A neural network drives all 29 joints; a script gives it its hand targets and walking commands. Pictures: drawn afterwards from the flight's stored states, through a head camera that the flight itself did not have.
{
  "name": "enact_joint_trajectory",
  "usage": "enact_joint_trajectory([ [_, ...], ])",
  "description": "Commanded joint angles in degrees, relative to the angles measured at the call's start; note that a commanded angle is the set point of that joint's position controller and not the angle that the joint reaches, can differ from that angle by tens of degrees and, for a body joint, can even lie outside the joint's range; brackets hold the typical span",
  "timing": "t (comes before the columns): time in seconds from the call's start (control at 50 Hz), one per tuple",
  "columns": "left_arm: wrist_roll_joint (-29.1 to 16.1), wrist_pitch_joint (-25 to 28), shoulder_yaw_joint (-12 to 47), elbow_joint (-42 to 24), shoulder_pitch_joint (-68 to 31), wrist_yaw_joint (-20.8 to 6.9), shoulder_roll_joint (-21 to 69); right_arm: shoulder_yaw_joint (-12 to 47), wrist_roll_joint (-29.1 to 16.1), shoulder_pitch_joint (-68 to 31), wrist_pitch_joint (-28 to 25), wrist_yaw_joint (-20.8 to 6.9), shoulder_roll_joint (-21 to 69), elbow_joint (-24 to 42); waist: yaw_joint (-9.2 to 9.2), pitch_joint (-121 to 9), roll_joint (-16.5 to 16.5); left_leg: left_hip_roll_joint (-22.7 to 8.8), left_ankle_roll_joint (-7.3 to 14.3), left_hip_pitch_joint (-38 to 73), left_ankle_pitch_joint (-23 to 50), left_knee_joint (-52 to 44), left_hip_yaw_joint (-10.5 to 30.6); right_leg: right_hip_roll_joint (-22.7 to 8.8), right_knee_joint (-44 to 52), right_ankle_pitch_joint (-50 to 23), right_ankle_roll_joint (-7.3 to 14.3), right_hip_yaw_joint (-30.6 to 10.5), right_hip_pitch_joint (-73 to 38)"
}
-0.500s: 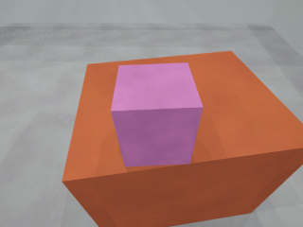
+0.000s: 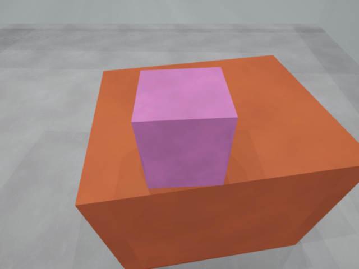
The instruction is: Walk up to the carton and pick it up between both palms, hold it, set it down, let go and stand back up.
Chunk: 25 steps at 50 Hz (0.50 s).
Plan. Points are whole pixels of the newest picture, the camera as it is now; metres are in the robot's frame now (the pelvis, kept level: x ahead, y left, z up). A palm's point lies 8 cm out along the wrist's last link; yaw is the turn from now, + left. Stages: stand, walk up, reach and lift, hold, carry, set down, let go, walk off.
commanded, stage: stand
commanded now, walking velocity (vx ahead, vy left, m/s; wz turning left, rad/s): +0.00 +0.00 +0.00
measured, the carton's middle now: (183, 129) +0.46 +0.03 +0.07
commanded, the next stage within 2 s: none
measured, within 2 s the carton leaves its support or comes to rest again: neither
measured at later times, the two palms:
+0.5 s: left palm out of the picture -0.04 +0.19 -0.15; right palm out of the picture -0.04 -0.21 -0.15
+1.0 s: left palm out of the picture -0.03 +0.19 -0.14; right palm out of the picture -0.01 -0.21 -0.15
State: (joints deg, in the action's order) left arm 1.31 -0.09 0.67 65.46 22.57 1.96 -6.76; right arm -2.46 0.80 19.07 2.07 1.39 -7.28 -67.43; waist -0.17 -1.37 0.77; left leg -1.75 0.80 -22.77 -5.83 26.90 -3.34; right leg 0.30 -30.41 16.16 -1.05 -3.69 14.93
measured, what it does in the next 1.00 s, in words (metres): stands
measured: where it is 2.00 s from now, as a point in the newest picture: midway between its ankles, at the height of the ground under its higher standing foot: outside the picture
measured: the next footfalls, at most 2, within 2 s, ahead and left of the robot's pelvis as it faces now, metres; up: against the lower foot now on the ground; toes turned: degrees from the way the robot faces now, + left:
none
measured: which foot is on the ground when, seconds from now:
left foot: down 0.00-1.00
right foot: down 0.00-1.00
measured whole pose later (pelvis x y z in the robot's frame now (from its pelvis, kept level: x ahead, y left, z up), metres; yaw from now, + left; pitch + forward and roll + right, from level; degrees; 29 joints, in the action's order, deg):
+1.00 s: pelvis +0.02 -0.01 +0.00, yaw +0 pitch +2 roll -1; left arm 0.9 0.3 0.7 64.0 22.6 1.9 -5.7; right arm -2.8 0.6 17.5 1.2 1.0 -6.5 -66.4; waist -0.5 -0.2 0.7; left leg -1.6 0.5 -22.6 -6.1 27.0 -2.6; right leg 0.4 -29.7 17.3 -1.3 -3.5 14.1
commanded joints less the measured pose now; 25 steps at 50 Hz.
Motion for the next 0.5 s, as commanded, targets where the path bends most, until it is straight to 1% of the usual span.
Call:
enact_joint_trajectory([
  [0.0, 0.2, 0.2, 0.4, 0.0, 7.3, 0.1, -1.8, -1.4, 0.4, 3.6, -0.2, 0.2, -6.3, 1.2, -0.59, 7.6, 0.6, -4.7, -0.4, 4.7, -25.0, -10.3, 8.3, -1.5, 10.9, 12.6, 3.9, -3.7, 11.2],
  [0.02, -0.1, 0.0, -0.4, -0.9, 6.3, 0.2, -4.3, -0.9, -0.2, 4.8, -0.1, -0.1, -5.2, 1.3, -1.05, 8.5, -2.1, -3.8, -0.5, 5.0, -24.1, -9.8, 7.6, -2.7, 13.4, 16.9, 4.3, -5.3, 13.6],
  [0.04, -0.5, 0.2, -0.2, -0.9, 6.3, 0.1, -3.4, -0.8, 0.3, 4.4, -0.4, -0.3, -4.5, 1.2, -0.88, 6.7, -2.9, -4.0, -0.2, 7.4, -21.0, -7.4, 7.7, -3.2, 14.5, 16.8, 4.3, -6.5, 14.1],
  [0.06, -0.2, 0.4, 0.2, -1.0, 5.9, 0.6, -2.7, -0.3, 0.2, 5.6, -0.4, -0.2, -2.9, 0.9, -1.32, 8.8, -2.9, -3.4, -0.7, 6.8, -17.6, -7.0, 6.5, -3.7, 14.7, 14.2, 4.0, -6.2, 14.2],
  [0.08, -0.2, 0.5, 0.4, -0.3, 6.0, 0.6, -2.0, 0.1, 0.3, 7.0, -0.5, -0.4, -1.4, -0.1, -1.81, 7.7, -3.1, -2.8, -0.7, 8.6, -17.0, -6.1, 6.3, -3.1, 15.1, 14.7, 3.5, -6.0, 14.5],
  [0.1, -0.5, 0.6, -1.0, -0.9, 5.9, 0.6, -7.1, -0.6, 0.1, 7.2, -1.0, -0.2, -5.4, 0.2, -1.80, 7.8, -2.2, -2.5, -1.1, 9.4, -15.1, -6.2, 5.8, -3.1, 14.7, 14.4, 3.7, -6.2, 15.8],
  [0.12, 0.0, 1.1, -1.3, -1.8, 4.4, 0.0, -6.0, -0.1, 0.3, 5.5, -1.2, -0.1, -4.1, 0.3, -0.72, 6.0, -1.4, -3.3, -1.1, 9.9, -17.1, -6.6, 6.7, -2.6, 13.5, 13.2, 3.3, -5.6, 14.5],
  [0.14, -0.2, 1.0, -0.9, -1.3, 5.3, 0.1, -5.5, -0.6, 0.4, 5.2, -1.4, -0.2, -5.1, 1.0, -0.72, 5.9, -1.1, -3.6, -0.7, 8.6, -18.2, -7.5, 6.9, -2.6, 13.6, 12.2, 3.2, -5.2, 13.2],
  [0.16, -0.3, 0.9, -1.5, -1.7, 5.2, 0.1, -6.0, -1.0, 0.3, 5.2, -1.2, -0.1, -6.2, 1.1, -0.48, 7.1, -0.2, -3.9, -0.7, 5.9, -20.7, -9.6, 8.3, -1.5, 11.0, 11.8, 3.1, -3.8, 12.3],
  [0.18, -0.1, 0.5, -0.6, -1.3, 6.2, 0.3, -3.3, -0.9, 0.1, 4.6, -1.2, -0.2, -5.9, 1.4, -0.66, 6.1, 2.0, -4.6, -0.5, 5.1, -24.5, -10.4, 8.5, -1.8, 10.8, 12.7, 3.2, -4.1, 11.3],
  [0.2, -0.2, 0.3, -0.3, -1.9, 6.0, 0.0, -2.3, -0.6, 0.0, 3.8, -1.0, -0.2, -4.5, 1.3, -0.27, 7.8, 2.3, -4.9, -0.4, 3.8, -25.9, -10.5, 9.0, -1.8, 11.9, 13.3, 3.3, -4.3, 12.2],
  [0.22, -0.3, 0.0, -0.7, -1.6, 6.5, 0.1, -3.2, -1.3, 0.1, 5.1, -0.9, 0.0, -7.0, 1.4, -0.35, 8.9, 1.0, -5.1, -0.4, 3.3, -27.2, -12.0, 9.8, -1.1, 10.5, 13.1, 3.5, -3.2, 12.2],
  [0.24, -0.5, -0.1, -0.3, -1.1, 7.9, -0.2, -2.1, -1.4, 0.1, 6.2, -0.7, 0.2, -7.4, 0.9, 0.23, 8.1, 1.8, -4.9, -0.8, 2.3, -29.7, -12.5, 9.5, 0.0, 9.4, 14.1, 3.5, -2.3, 10.6],
  [0.26, -0.2, -0.2, 0.1, -1.1, 7.4, 0.1, -1.6, -1.6, 0.2, 5.0, -0.3, -0.2, -7.0, 1.5, -0.73, 9.5, 3.5, -4.5, -1.0, 2.0, -28.9, -12.1, 9.0, -1.0, 9.9, 14.2, 3.6, -2.6, 12.0],
  [0.28, -0.6, -0.3, 0.0, -1.2, 7.1, 0.1, -1.6, -0.7, 0.2, 4.2, -0.6, 0.2, -4.2, 1.9, 0.05, 8.2, 1.4, -5.4, 0.1, 2.6, -27.1, -11.5, 10.1, -1.3, 10.4, 12.7, 3.5, -2.8, 11.3],
  [0.3, -0.2, 0.3, -0.6, -0.7, 7.5, 0.2, -3.4, -1.2, 0.1, 4.2, -0.9, 0.4, -4.9, 1.9, 0.70, 5.8, -1.0, -4.7, -0.2, 4.7, -23.3, -10.9, 9.4, -1.4, 9.8, 11.1, 3.5, -3.2, 10.4],
  [0.32, -0.1, 0.6, -0.8, -1.4, 7.2, 0.3, -4.0, -1.1, 0.0, 4.1, -1.2, 0.2, -5.9, 2.0, 0.62, 6.6, -0.6, -4.2, -0.2, 3.9, -20.8, -9.7, 8.3, -2.3, 10.8, 10.6, 3.8, -4.1, 10.0],
  [0.34, -0.1, 0.9, -1.1, -1.9, 7.0, 0.2, -5.1, -0.8, 0.2, 3.4, -1.3, 0.2, -4.5, 1.9, 0.52, 5.7, 0.1, -4.2, -0.1, 4.3, -19.5, -9.2, 7.9, -3.0, 11.7, 11.1, 4.0, -5.2, 10.1],
  [0.36, -0.1, 0.9, -1.0, -1.5, 7.8, 0.3, -4.0, -0.4, -0.2, 5.4, -1.3, -0.2, -1.8, 1.1, 0.18, 6.1, -1.7, -2.2, -0.9, 6.1, -16.6, -6.4, 4.9, -3.7, 13.1, 12.3, 4.1, -6.9, 11.4],
  [0.38, -0.1, 0.6, -1.6, -1.9, 6.6, 0.4, -6.4, 0.3, 0.0, 5.2, -1.6, -0.1, -1.0, 1.0, -0.47, 7.0, -2.8, -2.6, -0.5, 6.9, -14.6, -5.9, 5.7, -4.1, 14.7, 13.7, 4.2, -7.3, 13.0],
  [0.4, 0.2, 0.7, -1.5, -2.5, 4.9, -0.1, -4.3, 0.1, 0.4, 3.9, -1.8, 0.1, -1.5, 1.4, 0.25, 5.6, -3.3, -2.8, -0.6, 8.8, -13.3, -5.2, 5.3, -4.4, 15.0, 13.4, 4.1, -7.5, 13.1],
  [0.42, 0.3, 0.5, -0.8, -2.5, 4.5, 0.0, -2.8, 0.0, 0.3, 4.7, -2.0, -0.1, -2.4, 1.5, -0.75, 6.7, -4.4, -2.3, -0.9, 8.5, -12.3, -3.9, 4.2, -4.5, 16.0, 14.3, 4.1, -7.5, 13.6],
  [0.44, -0.6, 0.6, -0.9, -2.5, 4.6, -0.1, -3.7, -0.9, 0.5, 6.1, -1.4, 0.0, -4.7, 0.9, -0.87, 8.3, -3.9, -2.4, -1.1, 7.4, -14.8, -5.1, 5.5, -3.2, 15.8, 15.6, 3.5, -6.3, 14.7],
  [0.46, -0.1, 0.6, -1.1, -2.8, 3.4, 0.1, -4.8, 0.0, 0.0, 6.3, -1.2, -0.1, -3.0, 0.9, -1.31, 9.1, -4.1, -3.1, -0.8, 7.3, -17.3, -6.9, 6.1, -3.0, 14.6, 15.6, 3.5, -6.2, 15.5],
  [0.48, -0.4, 0.1, -1.9, -2.6, 4.7, 0.1, -5.7, -0.1, 0.7, 6.5, -1.4, -0.2, -4.2, 1.0, -0.82, 9.0, -0.4, -3.7, -1.0, 5.1, -23.1, -8.5, 6.8, -1.6, 13.3, 17.8, 3.6, -5.0, 14.3],
])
